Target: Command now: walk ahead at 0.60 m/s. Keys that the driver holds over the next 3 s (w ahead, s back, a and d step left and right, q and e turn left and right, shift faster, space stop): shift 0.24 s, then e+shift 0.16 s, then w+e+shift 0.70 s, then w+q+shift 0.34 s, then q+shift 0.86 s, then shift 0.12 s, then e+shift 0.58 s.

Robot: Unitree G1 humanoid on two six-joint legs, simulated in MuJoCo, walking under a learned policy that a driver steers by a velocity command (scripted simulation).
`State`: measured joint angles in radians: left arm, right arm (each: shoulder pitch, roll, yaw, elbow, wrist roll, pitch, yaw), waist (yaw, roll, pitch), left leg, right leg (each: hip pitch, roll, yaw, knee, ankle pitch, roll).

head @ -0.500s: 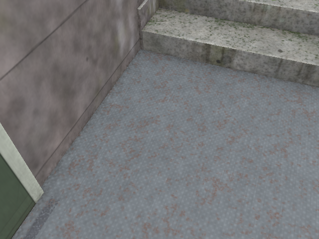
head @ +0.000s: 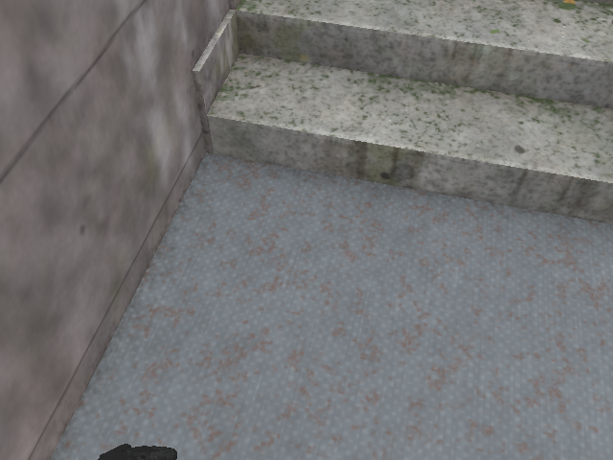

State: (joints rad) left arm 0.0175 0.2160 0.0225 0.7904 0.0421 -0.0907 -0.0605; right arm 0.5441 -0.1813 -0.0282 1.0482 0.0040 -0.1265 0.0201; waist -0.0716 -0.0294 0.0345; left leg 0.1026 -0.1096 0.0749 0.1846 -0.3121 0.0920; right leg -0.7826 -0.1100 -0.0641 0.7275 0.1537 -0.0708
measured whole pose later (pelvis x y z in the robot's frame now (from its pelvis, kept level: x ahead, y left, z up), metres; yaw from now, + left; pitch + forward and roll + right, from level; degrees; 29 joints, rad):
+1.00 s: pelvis +0.44 -0.06 -0.01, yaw -35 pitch +3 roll +1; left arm 0.08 0.32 0.07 0.67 0.04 0.04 -0.13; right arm 0.47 -0.29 -0.06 0.88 -0.04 -0.11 -0.01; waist -0.09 -0.03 -0.04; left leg 0.15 0.08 0.28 0.21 -0.39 -0.09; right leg -0.74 -0.09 -0.07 0.93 -0.15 -0.07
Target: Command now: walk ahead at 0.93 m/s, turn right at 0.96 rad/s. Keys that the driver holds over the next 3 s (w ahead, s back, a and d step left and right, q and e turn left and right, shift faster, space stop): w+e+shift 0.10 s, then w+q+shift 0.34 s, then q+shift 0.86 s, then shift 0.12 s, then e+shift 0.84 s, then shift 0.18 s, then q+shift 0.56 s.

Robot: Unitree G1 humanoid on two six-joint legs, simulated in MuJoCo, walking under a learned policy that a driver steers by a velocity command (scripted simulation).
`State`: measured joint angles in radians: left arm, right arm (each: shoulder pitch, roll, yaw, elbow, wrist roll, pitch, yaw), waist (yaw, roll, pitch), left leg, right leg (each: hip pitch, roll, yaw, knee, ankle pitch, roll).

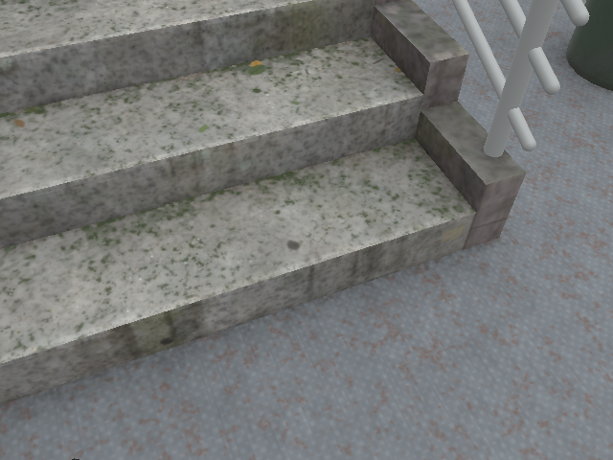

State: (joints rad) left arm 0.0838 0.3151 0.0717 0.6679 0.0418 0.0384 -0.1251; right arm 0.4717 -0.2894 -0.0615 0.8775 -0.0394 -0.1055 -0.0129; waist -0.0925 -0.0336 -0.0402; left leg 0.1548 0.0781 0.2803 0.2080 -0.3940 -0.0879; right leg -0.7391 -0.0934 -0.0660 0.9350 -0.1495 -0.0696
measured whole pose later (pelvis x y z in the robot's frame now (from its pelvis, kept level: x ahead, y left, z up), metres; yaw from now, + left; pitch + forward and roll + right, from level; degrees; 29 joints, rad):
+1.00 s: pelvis +0.71 -0.16 +0.00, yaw +27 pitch +1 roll -1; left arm 0.12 0.26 -0.02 0.64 0.02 -0.04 0.07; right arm 0.24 -0.35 -0.12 0.71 -0.02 0.02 -0.03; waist -0.04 0.03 0.04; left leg -0.35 -0.22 -0.26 0.90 -0.51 0.02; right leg -0.38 0.04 0.06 0.56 -0.20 0.00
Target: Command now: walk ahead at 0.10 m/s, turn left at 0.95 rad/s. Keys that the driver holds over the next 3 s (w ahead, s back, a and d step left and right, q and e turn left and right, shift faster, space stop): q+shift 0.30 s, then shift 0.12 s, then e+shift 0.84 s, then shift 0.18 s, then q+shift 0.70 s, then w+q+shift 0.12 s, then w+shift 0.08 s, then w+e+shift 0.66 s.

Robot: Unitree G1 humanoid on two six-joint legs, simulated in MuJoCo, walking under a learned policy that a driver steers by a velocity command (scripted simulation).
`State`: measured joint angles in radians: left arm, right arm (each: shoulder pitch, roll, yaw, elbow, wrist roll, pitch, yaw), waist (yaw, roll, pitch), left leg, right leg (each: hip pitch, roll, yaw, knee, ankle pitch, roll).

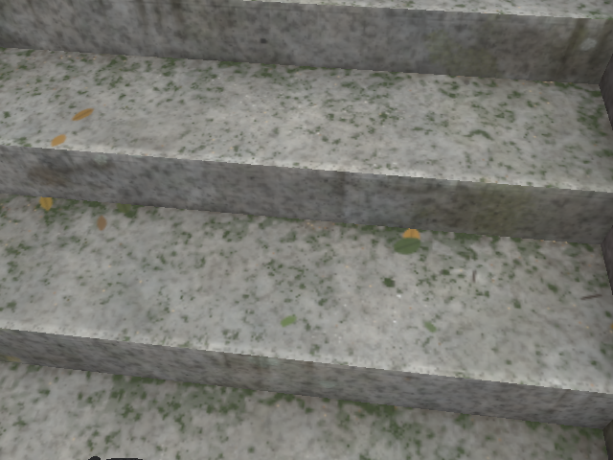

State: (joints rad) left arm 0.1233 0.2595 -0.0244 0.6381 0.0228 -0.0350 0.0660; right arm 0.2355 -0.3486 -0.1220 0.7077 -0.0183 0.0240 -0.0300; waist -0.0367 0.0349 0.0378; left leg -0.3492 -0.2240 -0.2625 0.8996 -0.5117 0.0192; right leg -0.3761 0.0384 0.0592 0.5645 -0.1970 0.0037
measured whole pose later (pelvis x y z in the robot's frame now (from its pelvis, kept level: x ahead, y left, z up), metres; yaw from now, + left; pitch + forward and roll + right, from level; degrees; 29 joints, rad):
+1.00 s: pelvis -0.05 -0.01 +0.00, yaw +3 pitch +3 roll +1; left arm 0.26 0.27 0.08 0.61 0.01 0.02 0.01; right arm 0.08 -0.29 -0.10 0.67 -0.01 0.03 -0.05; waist 0.02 0.04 0.01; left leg -0.59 0.03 0.01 1.26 -0.50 -0.09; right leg -0.32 0.03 0.00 0.65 -0.37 -0.05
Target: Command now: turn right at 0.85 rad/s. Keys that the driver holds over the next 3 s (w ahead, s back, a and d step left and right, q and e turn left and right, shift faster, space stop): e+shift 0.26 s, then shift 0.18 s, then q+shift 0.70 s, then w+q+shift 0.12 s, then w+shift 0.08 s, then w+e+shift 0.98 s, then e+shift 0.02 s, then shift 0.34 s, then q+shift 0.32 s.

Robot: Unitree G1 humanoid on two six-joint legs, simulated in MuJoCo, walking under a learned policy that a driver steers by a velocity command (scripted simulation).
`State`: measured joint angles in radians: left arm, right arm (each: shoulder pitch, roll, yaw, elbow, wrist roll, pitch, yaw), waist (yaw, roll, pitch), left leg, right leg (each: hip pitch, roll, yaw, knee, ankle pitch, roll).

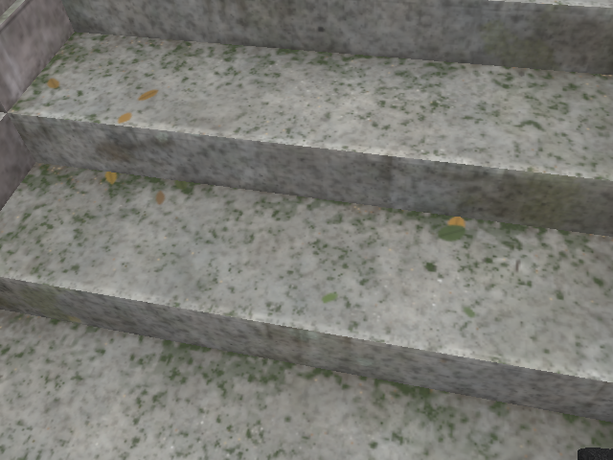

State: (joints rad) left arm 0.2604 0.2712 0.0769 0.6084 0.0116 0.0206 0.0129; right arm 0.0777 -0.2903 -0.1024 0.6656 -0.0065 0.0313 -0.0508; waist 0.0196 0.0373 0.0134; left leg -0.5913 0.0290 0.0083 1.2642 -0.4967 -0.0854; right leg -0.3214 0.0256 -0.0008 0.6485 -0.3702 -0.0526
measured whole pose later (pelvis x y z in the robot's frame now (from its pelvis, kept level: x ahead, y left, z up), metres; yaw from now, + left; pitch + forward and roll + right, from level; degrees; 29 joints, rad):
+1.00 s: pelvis -0.06 +0.03 +0.01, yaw -1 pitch +3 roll -1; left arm 0.17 0.27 0.06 0.67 0.02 0.01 0.07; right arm 0.14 -0.30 -0.09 0.56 0.01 0.06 0.01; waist 0.02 0.02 0.06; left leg -0.57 0.07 0.02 0.97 -0.34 -0.10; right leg -0.21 -0.07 -0.18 0.45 -0.29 0.00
